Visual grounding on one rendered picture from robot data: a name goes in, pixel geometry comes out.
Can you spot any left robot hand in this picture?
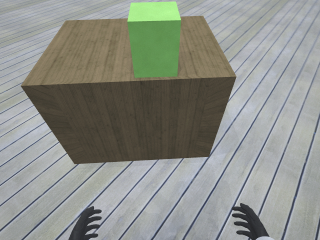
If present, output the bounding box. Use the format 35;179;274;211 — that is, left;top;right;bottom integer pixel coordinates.
68;206;102;240

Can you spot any carton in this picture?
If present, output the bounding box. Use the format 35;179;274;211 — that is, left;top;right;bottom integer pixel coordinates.
127;1;181;78

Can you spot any pedestal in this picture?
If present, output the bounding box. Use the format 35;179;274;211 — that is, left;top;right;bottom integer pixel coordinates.
21;15;237;164

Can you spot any right robot hand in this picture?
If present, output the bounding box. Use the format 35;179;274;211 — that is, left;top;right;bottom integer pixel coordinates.
231;203;269;240

